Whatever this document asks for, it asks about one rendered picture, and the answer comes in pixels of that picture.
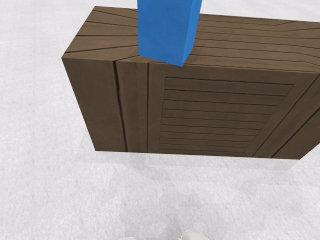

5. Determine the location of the carton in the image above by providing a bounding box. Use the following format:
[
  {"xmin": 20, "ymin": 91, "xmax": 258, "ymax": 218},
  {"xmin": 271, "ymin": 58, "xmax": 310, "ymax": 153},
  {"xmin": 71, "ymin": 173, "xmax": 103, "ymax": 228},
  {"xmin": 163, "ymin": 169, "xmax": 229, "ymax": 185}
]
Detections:
[{"xmin": 137, "ymin": 0, "xmax": 202, "ymax": 67}]

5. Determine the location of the pedestal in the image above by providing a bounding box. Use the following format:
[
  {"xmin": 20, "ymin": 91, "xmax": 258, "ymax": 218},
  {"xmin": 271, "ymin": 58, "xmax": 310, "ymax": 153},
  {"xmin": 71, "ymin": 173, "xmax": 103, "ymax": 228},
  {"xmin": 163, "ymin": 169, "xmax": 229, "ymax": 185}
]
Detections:
[{"xmin": 61, "ymin": 6, "xmax": 320, "ymax": 160}]

